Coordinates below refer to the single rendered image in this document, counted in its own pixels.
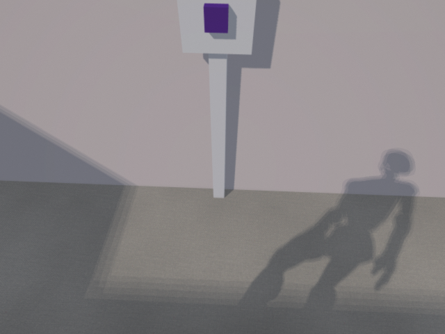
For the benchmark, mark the button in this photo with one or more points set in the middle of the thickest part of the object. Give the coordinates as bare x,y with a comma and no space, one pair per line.
216,17

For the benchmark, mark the panel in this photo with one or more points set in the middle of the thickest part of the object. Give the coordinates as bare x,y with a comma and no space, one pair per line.
238,40

